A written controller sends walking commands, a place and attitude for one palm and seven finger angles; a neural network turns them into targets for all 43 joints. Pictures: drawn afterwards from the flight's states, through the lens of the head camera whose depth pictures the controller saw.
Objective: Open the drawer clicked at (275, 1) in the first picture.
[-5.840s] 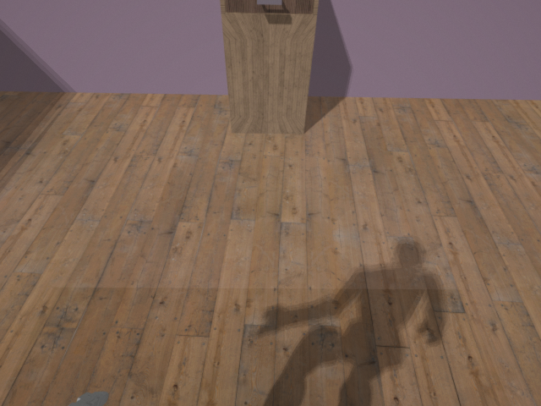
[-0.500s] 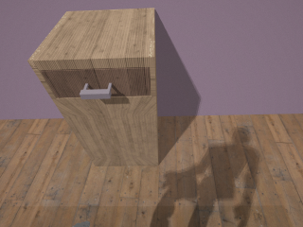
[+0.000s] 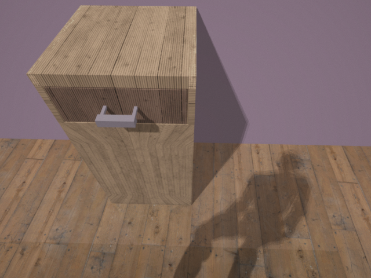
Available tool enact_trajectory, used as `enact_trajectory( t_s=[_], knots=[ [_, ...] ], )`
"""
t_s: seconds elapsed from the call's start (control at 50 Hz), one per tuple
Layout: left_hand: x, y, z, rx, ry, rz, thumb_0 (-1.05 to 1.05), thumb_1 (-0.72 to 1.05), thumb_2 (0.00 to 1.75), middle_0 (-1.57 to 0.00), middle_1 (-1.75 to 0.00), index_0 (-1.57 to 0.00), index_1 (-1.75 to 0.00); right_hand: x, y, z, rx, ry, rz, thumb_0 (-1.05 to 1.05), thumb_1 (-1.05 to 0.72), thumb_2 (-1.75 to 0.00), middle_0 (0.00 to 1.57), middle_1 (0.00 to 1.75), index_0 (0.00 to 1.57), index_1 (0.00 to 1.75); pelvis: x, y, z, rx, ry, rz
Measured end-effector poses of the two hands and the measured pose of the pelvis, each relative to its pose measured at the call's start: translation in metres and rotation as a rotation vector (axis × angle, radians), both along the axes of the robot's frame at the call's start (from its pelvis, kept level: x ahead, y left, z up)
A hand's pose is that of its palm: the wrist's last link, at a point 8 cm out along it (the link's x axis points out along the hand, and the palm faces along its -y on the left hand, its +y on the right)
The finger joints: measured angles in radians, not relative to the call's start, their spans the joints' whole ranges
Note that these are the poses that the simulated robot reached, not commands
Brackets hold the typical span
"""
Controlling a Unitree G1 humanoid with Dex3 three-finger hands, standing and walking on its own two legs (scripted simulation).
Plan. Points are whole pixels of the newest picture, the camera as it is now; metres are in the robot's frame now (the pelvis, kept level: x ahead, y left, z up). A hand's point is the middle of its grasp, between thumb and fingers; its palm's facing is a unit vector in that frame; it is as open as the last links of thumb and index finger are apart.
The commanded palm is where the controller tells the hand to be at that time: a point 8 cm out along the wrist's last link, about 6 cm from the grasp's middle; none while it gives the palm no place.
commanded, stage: come to a stop and stand still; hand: left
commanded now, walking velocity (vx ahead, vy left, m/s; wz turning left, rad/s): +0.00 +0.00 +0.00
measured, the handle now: (118, 115) +0.53 +0.25 +0.00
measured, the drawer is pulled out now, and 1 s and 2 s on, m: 0.00 0.00 0.00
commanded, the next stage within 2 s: look again from close up in 1.10 s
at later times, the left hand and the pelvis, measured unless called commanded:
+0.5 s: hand out of the picture +0.03 +0.20 -0.17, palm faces +0.04 -0.98 -0.19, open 7.4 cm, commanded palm none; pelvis -0.02 +0.02 +0.00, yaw +1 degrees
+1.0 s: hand out of the picture -0.04 +0.19 -0.17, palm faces +0.05 -0.99 -0.14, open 7.4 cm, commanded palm none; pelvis +0.00 +0.04 +0.01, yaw +0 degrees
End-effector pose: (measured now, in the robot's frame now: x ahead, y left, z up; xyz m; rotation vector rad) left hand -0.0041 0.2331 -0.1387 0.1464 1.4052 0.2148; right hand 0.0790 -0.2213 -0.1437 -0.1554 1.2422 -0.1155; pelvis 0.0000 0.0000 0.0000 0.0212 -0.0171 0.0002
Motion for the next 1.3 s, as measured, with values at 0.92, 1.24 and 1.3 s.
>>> enact_trajectory(
  t_s=[0.92, 1.24, 1.3],
  knots=[
    [-0.037, 0.007, -0.006, -0.087, 0.008, -0.008, 0.01, 0.9, 0.9, -0.2, -0.3, -0.19, -0.3, -0.084, 0.036, 0.01, -0.015, 0.116, -0.024, 0.01, -0.92, -0.9, 0.2, 0.3, 0.2, 0.3, -0.005, 0.035, 0.006, -0.03, -0.007, 0.007],
    [-0.026, 0.004, -0.006, -0.093, 0.002, -0.014, 0.01, 0.9, 0.9, -0.2, -0.3, -0.19, -0.3, -0.08, 0.037, 0.012, -0.016, 0.126, -0.031, 0.01, -0.92, -0.9, 0.2, 0.3, 0.2, 0.3, 0.001, 0.035, 0.008, -0.027, -0.009, 0.004],
    [-0.023, 0.005, -0.006, -0.09, -0.002, -0.017, 0.01, 0.9, 0.9, -0.2, -0.3, -0.19, -0.3, -0.084, 0.039, 0.011, -0.009, 0.138, -0.035, 0.01, -0.92, -0.9, 0.2, 0.3, 0.2, 0.3, 0.002, 0.034, 0.008, -0.027, -0.008, 0.003]
  ],
)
